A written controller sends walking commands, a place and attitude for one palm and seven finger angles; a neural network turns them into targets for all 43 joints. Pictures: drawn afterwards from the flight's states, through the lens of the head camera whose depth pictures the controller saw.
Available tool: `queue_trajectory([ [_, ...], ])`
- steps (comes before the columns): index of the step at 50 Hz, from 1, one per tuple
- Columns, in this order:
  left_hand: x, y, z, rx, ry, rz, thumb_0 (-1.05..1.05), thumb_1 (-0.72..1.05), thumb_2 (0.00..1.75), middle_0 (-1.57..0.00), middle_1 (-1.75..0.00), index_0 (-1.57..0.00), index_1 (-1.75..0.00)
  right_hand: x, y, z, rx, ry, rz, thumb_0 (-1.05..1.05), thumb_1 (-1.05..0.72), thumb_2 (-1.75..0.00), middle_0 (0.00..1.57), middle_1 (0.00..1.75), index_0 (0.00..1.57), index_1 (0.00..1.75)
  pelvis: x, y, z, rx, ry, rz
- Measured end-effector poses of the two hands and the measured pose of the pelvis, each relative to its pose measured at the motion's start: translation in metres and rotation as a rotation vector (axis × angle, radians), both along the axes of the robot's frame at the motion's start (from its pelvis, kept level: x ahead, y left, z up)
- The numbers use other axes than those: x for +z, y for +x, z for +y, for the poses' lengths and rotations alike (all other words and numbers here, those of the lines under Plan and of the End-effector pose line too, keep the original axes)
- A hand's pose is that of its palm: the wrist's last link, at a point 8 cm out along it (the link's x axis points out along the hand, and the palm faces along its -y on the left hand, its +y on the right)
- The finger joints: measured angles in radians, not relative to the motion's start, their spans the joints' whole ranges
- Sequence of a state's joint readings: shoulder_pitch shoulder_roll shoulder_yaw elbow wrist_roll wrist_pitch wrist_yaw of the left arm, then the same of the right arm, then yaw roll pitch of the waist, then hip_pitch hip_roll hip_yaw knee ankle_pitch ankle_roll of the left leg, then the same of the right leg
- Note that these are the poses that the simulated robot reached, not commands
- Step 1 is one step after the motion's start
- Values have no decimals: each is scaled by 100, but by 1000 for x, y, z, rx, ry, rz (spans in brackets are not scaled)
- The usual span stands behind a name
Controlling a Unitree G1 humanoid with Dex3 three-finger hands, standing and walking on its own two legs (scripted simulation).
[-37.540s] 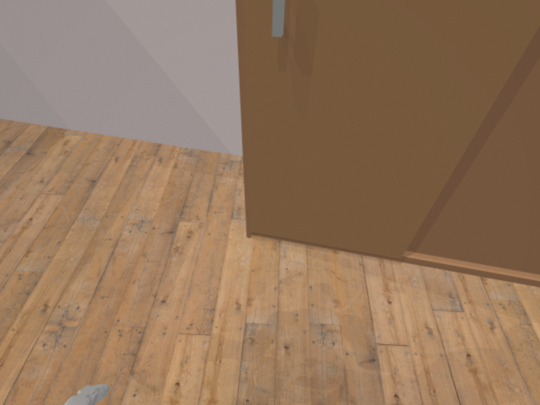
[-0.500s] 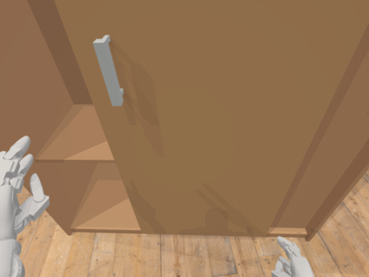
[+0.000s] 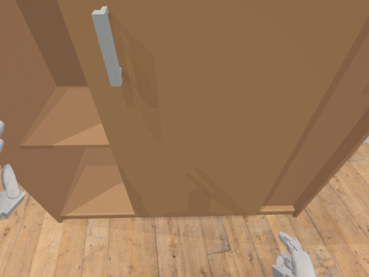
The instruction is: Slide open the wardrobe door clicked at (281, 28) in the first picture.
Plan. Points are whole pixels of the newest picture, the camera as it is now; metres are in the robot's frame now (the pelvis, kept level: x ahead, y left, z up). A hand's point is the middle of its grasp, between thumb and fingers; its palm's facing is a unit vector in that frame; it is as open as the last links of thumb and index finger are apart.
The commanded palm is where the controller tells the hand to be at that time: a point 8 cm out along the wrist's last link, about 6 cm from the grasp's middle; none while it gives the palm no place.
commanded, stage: step back with the hand held close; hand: left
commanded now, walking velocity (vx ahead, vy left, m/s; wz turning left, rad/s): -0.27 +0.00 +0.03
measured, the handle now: (110, 48) +0.52 +0.21 +0.25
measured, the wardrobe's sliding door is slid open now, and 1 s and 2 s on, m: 0.42 0.42 0.42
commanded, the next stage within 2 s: stop stepping back and stand still in 0.62 s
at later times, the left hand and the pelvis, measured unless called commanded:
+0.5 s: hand out of the picture +0.10 +0.29 +0.17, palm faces +0.54 -0.71 -0.46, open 7.4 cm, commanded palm +0.05 +0.30 +0.18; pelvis -0.08 +0.00 -0.01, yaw +2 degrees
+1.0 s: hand out of the picture -0.02 +0.31 +0.15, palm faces +0.48 -0.80 -0.37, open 7.4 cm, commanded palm -0.07 +0.33 +0.18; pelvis -0.21 +0.03 +0.02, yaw -1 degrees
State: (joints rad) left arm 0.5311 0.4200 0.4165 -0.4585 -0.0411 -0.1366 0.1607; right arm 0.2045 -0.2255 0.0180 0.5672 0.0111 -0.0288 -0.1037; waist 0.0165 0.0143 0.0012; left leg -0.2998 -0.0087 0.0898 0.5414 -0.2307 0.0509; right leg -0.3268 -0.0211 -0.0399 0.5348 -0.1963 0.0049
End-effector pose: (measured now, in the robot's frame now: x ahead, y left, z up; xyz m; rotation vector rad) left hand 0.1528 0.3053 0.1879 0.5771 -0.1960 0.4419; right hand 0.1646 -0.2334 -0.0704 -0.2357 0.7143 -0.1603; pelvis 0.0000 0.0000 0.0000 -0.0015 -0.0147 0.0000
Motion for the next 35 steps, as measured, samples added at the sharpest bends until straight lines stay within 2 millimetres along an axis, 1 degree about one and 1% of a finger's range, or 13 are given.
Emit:
queue_trajectory([
  [4,-1,-16,0,33,-6,-40,2,89,90,-21,-31,-21,-30,-5,-4,8,38,19,-22,2,-91,-90,20,30,21,30,-4,-10,-2,21,8,-6],
  [8,-10,-34,-4,56,-34,-40,2,89,90,-21,-31,-21,-30,-9,-11,9,60,32,-25,2,-91,-90,21,30,21,30,-7,-22,-5,27,-5,-5],
  [13,-15,-50,-7,28,-67,-60,2,89,90,-21,-31,-21,-30,-8,-32,6,72,-2,12,2,-91,-90,21,30,21,30,-7,-41,-3,39,-7,5],
  [18,-10,-65,4,-3,-20,-101,2,89,90,-21,-31,-21,-30,-4,-56,6,56,-57,7,2,-91,-90,21,30,21,30,-10,-63,4,55,-18,-3],
  [22,-3,-85,16,37,20,-79,2,89,90,-21,-31,-21,-30,-1,-74,10,35,-31,-8,2,-91,-90,20,30,21,30,-5,-71,4,58,-39,17],
  [24,-2,-96,18,58,21,-75,2,89,90,-21,-31,-21,-30,-2,-80,12,42,-17,-12,2,-91,-90,20,30,21,30,-4,-76,1,42,-37,37],
  [27,-9,-105,10,64,-3,-71,2,89,90,-21,-31,-21,-30,-7,-88,12,67,-1,-16,2,-91,-90,20,30,21,30,-7,-94,-5,8,-26,59],
  [30,-16,-107,-6,19,-63,-62,2,89,90,-21,-31,-20,-30,-8,-100,10,80,1,-4,2,-91,-90,21,30,21,30,-4,-117,-7,3,-50,37],
  [33,-13,-114,-21,-71,-74,-72,2,89,90,-21,-31,-21,-30,-2,-115,5,48,-1,-22,2,-91,-90,21,30,21,30,-4,-133,-6,-2,-50,19],
  [35,-8,-123,-22,-122,-49,-74,2,89,90,-21,-31,-21,-30,6,-126,2,15,-12,-40,2,-91,-90,21,30,21,30,-2,-140,-3,-7,-44,24],
])
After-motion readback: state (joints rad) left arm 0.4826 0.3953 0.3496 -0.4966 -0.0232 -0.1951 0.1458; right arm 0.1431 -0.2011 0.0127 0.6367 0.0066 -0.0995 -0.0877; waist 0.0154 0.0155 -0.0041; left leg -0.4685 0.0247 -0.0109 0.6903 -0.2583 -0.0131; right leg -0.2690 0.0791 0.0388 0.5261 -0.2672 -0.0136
